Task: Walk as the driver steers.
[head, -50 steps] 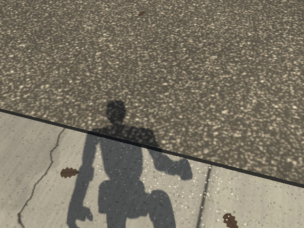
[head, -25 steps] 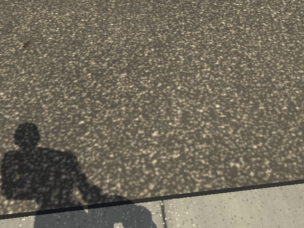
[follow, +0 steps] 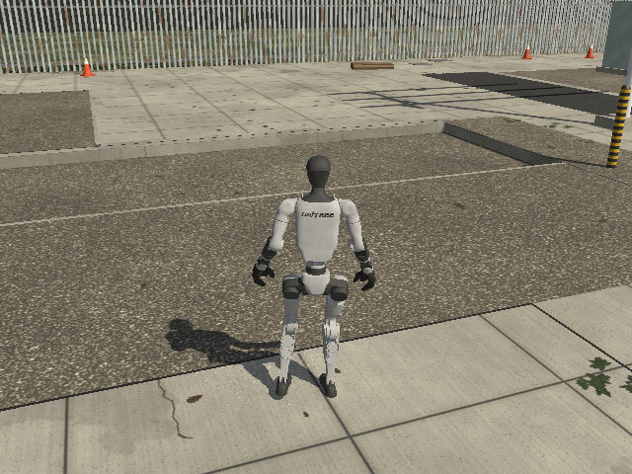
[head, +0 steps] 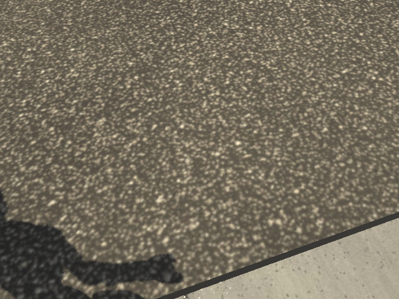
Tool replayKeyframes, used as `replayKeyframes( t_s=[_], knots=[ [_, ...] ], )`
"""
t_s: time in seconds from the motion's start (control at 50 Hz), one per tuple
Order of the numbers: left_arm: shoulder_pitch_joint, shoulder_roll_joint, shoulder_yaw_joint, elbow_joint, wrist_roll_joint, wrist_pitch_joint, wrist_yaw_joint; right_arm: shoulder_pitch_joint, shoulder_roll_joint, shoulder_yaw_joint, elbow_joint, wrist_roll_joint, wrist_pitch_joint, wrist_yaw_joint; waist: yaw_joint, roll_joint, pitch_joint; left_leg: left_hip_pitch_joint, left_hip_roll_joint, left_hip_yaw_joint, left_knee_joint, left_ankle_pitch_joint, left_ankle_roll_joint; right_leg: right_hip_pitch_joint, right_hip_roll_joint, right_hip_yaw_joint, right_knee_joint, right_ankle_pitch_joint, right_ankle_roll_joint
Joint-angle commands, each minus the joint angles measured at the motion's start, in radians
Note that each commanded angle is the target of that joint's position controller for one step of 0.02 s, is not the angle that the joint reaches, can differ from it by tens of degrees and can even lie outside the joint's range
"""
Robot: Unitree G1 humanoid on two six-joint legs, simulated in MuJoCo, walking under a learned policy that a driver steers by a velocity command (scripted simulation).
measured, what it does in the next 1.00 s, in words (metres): walks ahead: left foot, then right foot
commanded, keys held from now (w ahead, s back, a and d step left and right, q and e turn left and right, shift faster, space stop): e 0.22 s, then no key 0.20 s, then w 0.58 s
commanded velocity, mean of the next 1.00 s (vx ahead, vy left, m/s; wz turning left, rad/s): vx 0.19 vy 0.00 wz -0.27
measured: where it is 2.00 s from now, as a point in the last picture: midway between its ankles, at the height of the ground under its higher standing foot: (239, 263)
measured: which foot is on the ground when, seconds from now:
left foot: up 0.00-0.08, down 0.10-0.50, up 0.52-0.90, down 0.92-1.00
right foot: down 0.00-0.10, up 0.12-0.48, down 0.50-0.92, up 0.94-1.00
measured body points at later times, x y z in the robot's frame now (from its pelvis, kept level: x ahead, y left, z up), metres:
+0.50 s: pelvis +0.01 +0.01 +0.00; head +0.04 +0.01 +0.45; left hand +0.24 +0.23 -0.09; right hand +0.06 -0.28 -0.11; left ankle +0.04 +0.16 -0.73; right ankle -0.03 -0.10 -0.74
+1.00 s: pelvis +0.17 +0.02 +0.00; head +0.19 +0.04 +0.44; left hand +0.29 +0.29 -0.13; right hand +0.26 -0.28 -0.09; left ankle +0.24 +0.10 -0.73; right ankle +0.00 -0.09 -0.67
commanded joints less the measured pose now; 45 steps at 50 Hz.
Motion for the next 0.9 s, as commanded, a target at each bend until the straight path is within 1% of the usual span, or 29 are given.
replayKeyframes(
  t_s=[0.02, 0.04, 0.08, 0.1, 0.12, 0.14, 0.16, 0.18, 0.2, 0.22, 0.28, 0.36, 0.38, 0.42, 0.46, 0.48, 0.5, 0.52, 0.54, 0.56, 0.58, 0.6, 0.64, 0.68, 0.74, 0.8, 0.84, 0.88, 0.9],
  knots=[
    [-0.015, 0.154, 0.041, -0.080, -0.001, -0.002, 0.005, 0.012, -0.095, -0.022, -0.064, 0.007, -0.026, 0.009, -0.006, -0.169, -0.148, 0.067, -0.027, 0.016, -0.091, -0.017, 0.011, 0.153, -0.250, 0.336, -0.145, -0.106, -0.147],
    [-0.016, 0.154, 0.040, -0.084, -0.003, 0.002, 0.005, 0.025, -0.098, -0.024, -0.064, 0.009, -0.031, 0.014, -0.011, -0.175, -0.149, 0.095, -0.032, 0.021, -0.144, -0.017, 0.020, 0.163, -0.247, 0.354, -0.130, -0.074, -0.141],
    [-0.034, 0.149, 0.037, -0.093, -0.016, 0.013, 0.009, 0.098, -0.105, -0.031, -0.047, 0.010, -0.039, 0.027, -0.057, -0.167, -0.146, 0.234, -0.029, 0.046, -0.359, 0.101, 0.052, 0.131, -0.207, 0.349, -0.079, -0.044, -0.100],
    [-0.010, 0.120, 0.028, -0.096, -0.019, 0.016, 0.011, 0.138, -0.155, -0.046, -0.041, -0.002, -0.038, 0.027, -0.059, -0.102, -0.157, 0.353, 0.085, -0.025, -0.433, 0.154, 0.091, 0.046, -0.153, 0.297, 0.006, -0.142, -0.051],
    [0.039, 0.069, 0.018, -0.112, -0.022, 0.015, 0.008, 0.110, -0.252, -0.066, -0.053, -0.026, -0.026, 0.020, 0.007, 0.184, -0.140, 0.439, 0.315, -0.255, -0.471, 0.303, 0.211, -0.144, 0.009, 0.088, 0.232, -0.407, 0.014],
    [0.010, 0.147, 0.041, -0.128, -0.012, -0.001, 0.001, 0.098, -0.222, -0.061, -0.069, -0.052, -0.023, 0.022, -0.019, 0.291, -0.113, 0.372, 0.420, -0.409, -0.514, 0.402, 0.337, -0.242, 0.024, 0.015, 0.463, -0.520, 0.061],
    [0.027, 0.201, 0.060, -0.107, -0.008, -0.004, -0.004, 0.040, -0.171, -0.048, -0.102, -0.044, -0.025, 0.017, -0.003, 0.194, -0.105, 0.355, 0.395, -0.327, -0.490, 0.427, 0.329, -0.233, -0.026, 0.032, 0.604, -0.452, 0.081],
    [0.051, 0.193, 0.063, -0.079, -0.012, 0.005, -0.004, -0.002, -0.133, -0.040, -0.115, -0.028, -0.023, 0.012, 0.011, 0.140, -0.094, 0.348, 0.324, -0.217, -0.467, 0.423, 0.277, -0.227, -0.035, 0.013, 0.660, -0.392, 0.097],
    [0.069, 0.167, 0.058, -0.062, -0.010, 0.017, -0.001, -0.016, -0.113, -0.034, -0.124, -0.012, -0.020, 0.009, 0.011, 0.123, -0.086, 0.362, 0.278, -0.145, -0.455, 0.408, 0.246, -0.239, -0.043, -0.001, 0.719, -0.344, 0.116],
    [0.075, 0.141, 0.051, -0.059, -0.011, 0.027, -0.003, -0.012, -0.106, -0.029, -0.126, -0.004, -0.016, 0.005, 0.003, 0.123, -0.071, 0.361, 0.263, -0.101, -0.456, 0.427, 0.248, -0.250, -0.051, -0.012, 0.769, -0.315, 0.132],
    [0.002, 0.087, 0.028, -0.095, -0.022, 0.027, -0.006, 0.052, -0.118, -0.029, -0.120, -0.011, 0.000, 0.001, -0.042, 0.149, -0.059, 0.398, 0.226, -0.025, -0.470, 0.435, 0.272, -0.239, -0.066, -0.069, 0.658, -0.279, 0.155],
    [-0.044, 0.052, 0.002, -0.122, -0.009, 0.020, -0.015, 0.068, -0.165, -0.043, -0.120, -0.002, 0.009, 0.009, -0.069, 0.194, -0.100, 0.417, 0.251, 0.004, -0.450, 0.470, 0.288, -0.077, -0.112, -0.118, 0.381, -0.323, 0.153],
    [-0.043, 0.057, 0.001, -0.122, -0.010, 0.019, -0.017, 0.070, -0.174, -0.045, -0.118, 0.002, 0.009, 0.013, -0.072, 0.206, -0.103, 0.404, 0.259, 0.003, -0.448, 0.481, 0.291, -0.029, -0.112, -0.137, 0.325, -0.325, 0.147],
    [-0.023, 0.072, 0.006, -0.110, -0.012, 0.020, -0.021, 0.079, -0.179, -0.043, -0.111, 0.014, 0.009, 0.021, -0.069, 0.208, -0.103, 0.400, 0.267, -0.009, -0.427, 0.478, 0.290, 0.045, -0.105, -0.160, 0.191, -0.282, 0.129],
    [0.049, 0.052, 0.002, -0.072, -0.012, 0.019, -0.028, 0.076, -0.154, -0.030, -0.101, 0.030, 0.008, 0.029, -0.028, 0.171, -0.111, 0.313, 0.241, 0.010, -0.414, 0.242, 0.250, 0.232, -0.087, -0.194, -0.066, -0.114, 0.080],
    [0.071, 0.057, 0.002, -0.061, -0.011, 0.018, -0.027, 0.105, -0.115, -0.014, -0.085, 0.027, 0.000, 0.037, -0.019, 0.138, -0.116, 0.223, 0.210, 0.030, -0.400, 0.093, 0.197, 0.365, -0.094, -0.168, -0.128, -0.091, 0.052],
    [0.124, 0.096, 0.009, -0.055, -0.010, 0.016, -0.018, 0.105, -0.056, 0.008, -0.088, -0.003, -0.011, 0.050, -0.010, 0.014, -0.149, 0.095, 0.144, 0.099, -0.262, -0.078, 0.121, 0.509, -0.227, 0.006, -0.123, -0.089, 0.013],
    [0.158, 0.214, 0.035, -0.050, -0.003, 0.017, -0.017, 0.089, -0.019, 0.019, -0.128, -0.016, -0.030, 0.057, -0.016, -0.245, -0.132, -0.105, 0.012, 0.242, -0.075, -0.222, 0.051, 0.513, -0.401, 0.251, -0.162, -0.284, -0.117],
    [0.216, 0.220, 0.041, -0.040, 0.008, -0.005, -0.025, -0.040, -0.117, -0.005, -0.158, 0.008, -0.041, 0.048, 0.092, -0.227, -0.053, -0.192, 0.029, 0.150, 0.099, -0.295, 0.043, 0.412, -0.471, 0.412, -0.285, -0.485, -0.222],
    [0.199, 0.190, 0.028, -0.026, 0.016, -0.029, -0.024, -0.050, -0.160, -0.027, -0.166, 0.034, -0.045, 0.047, 0.064, -0.212, 0.028, -0.269, 0.060, 0.109, 0.203, -0.249, 0.060, 0.382, -0.468, 0.416, -0.317, -0.579, -0.225],
    [0.163, 0.159, 0.018, -0.024, 0.007, -0.048, -0.020, -0.013, -0.155, -0.032, -0.143, 0.036, -0.047, 0.047, 0.035, -0.219, 0.055, -0.286, 0.078, 0.095, 0.236, -0.186, 0.073, 0.373, -0.433, 0.365, -0.325, -0.576, -0.195],
    [0.136, 0.134, 0.009, -0.024, -0.003, -0.060, -0.017, 0.010, -0.152, -0.035, -0.129, 0.027, -0.052, 0.049, 0.020, -0.217, 0.061, -0.300, 0.090, 0.087, 0.231, -0.113, 0.079, 0.378, -0.407, 0.314, -0.335, -0.524, -0.173],
    [0.120, 0.109, 0.001, -0.022, -0.001, -0.073, -0.012, 0.021, -0.116, -0.030, -0.112, 0.015, -0.068, 0.059, 0.004, -0.162, 0.051, -0.268, 0.095, 0.096, 0.196, 0.031, 0.078, 0.364, -0.363, 0.217, -0.350, -0.357, -0.147],
    [0.115, 0.109, 0.003, -0.022, -0.001, -0.080, -0.012, 0.020, -0.080, -0.018, -0.104, 0.014, -0.079, 0.070, 0.002, -0.131, 0.023, -0.204, 0.085, 0.118, 0.088, 0.135, 0.066, 0.348, -0.329, 0.122, -0.349, -0.225, -0.135],
    [0.143, 0.137, 0.015, -0.006, -0.010, -0.086, -0.019, -0.034, -0.051, 0.001, -0.120, 0.016, -0.082, 0.079, 0.026, -0.134, 0.017, -0.075, 0.058, 0.140, -0.099, 0.201, 0.050, 0.287, -0.318, 0.049, -0.341, -0.152, -0.133],
    [0.179, 0.162, 0.023, 0.018, -0.021, -0.089, -0.028, -0.060, -0.072, 0.004, -0.140, 0.024, -0.081, 0.087, 0.036, -0.130, 0.035, -0.015, 0.049, 0.135, -0.178, 0.192, 0.061, 0.267, -0.354, 0.058, -0.324, -0.171, -0.142],
    [0.179, 0.168, 0.025, 0.028, -0.027, -0.087, -0.031, -0.042, -0.096, 0.001, -0.146, 0.029, -0.084, 0.092, 0.017, -0.127, 0.045, 0.025, 0.050, 0.129, -0.213, 0.175, 0.087, 0.270, -0.382, 0.076, -0.308, -0.189, -0.133],
    [0.170, 0.162, 0.021, 0.036, -0.025, -0.079, -0.031, 0.032, -0.113, -0.007, -0.125, 0.027, -0.087, 0.090, -0.029, -0.112, 0.030, 0.141, 0.030, 0.155, -0.261, 0.166, 0.115, 0.257, -0.369, 0.058, -0.238, -0.147, -0.105],
    [0.174, 0.142, 0.012, 0.039, -0.018, -0.077, -0.030, 0.127, -0.136, -0.021, -0.096, 0.026, -0.088, 0.082, -0.072, -0.098, -0.013, 0.273, 0.004, 0.171, -0.275, 0.143, 0.132, 0.226, -0.332, 0.026, -0.128, -0.038, -0.083]
  ],
)
Keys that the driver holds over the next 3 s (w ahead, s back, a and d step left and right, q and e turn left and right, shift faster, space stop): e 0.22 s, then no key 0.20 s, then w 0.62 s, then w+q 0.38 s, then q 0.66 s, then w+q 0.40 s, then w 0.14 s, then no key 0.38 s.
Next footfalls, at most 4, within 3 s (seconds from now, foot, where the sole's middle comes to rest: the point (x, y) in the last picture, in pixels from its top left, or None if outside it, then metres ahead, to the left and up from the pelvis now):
0.10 left None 0.08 0.15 -0.77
0.50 right None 0.01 -0.11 -0.77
0.92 left None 0.28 0.09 -0.77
1.42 right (277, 270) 0.54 -0.19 -0.77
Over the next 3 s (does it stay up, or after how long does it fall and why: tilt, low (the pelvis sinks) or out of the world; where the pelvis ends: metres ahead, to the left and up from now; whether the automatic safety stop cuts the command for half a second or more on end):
stays up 0.75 0.12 0.01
